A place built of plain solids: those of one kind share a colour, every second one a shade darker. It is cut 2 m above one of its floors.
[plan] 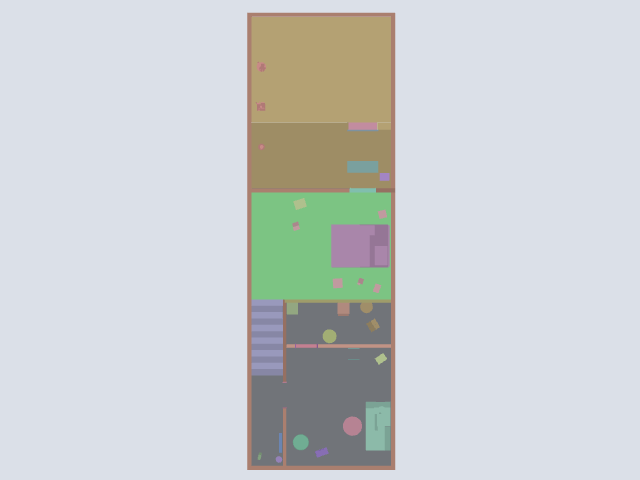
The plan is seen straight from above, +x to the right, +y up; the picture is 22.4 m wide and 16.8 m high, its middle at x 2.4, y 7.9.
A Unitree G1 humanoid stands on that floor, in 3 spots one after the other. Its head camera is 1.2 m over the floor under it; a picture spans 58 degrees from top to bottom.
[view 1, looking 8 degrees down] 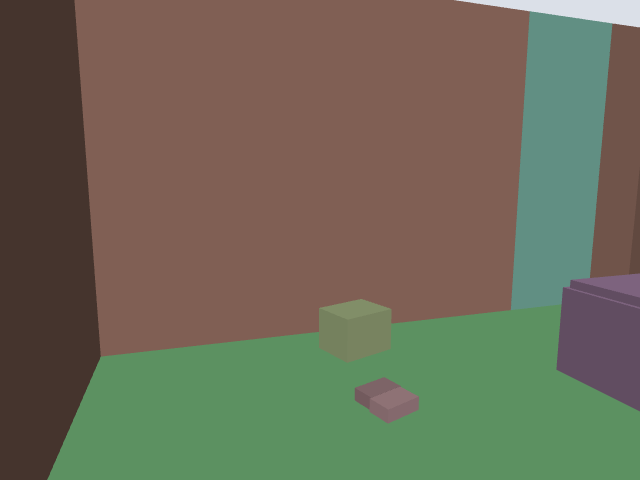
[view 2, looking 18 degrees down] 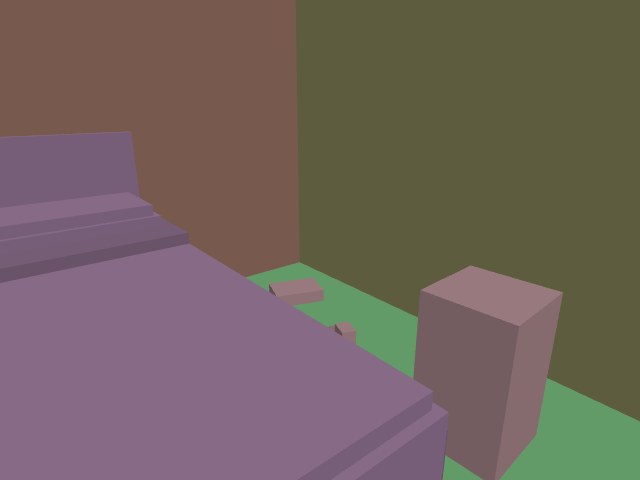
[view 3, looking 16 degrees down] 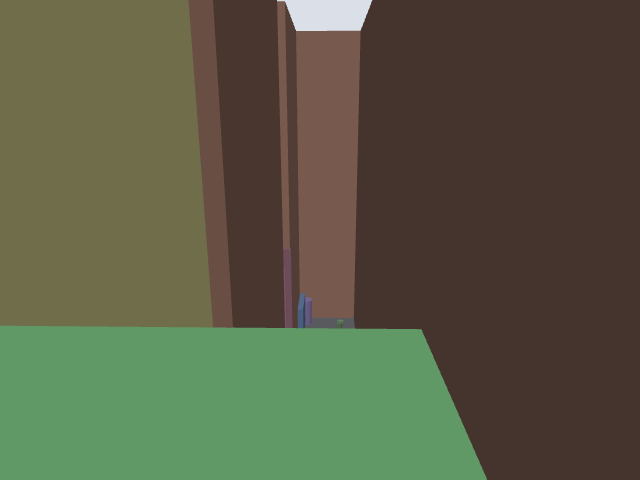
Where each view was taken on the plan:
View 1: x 0.55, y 6.42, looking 72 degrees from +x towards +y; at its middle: wall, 3.34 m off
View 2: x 2.35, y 7.67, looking -39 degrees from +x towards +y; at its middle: bedroom_front_wall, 3.09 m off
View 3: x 0.55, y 8.12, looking -89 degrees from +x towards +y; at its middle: wall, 8.45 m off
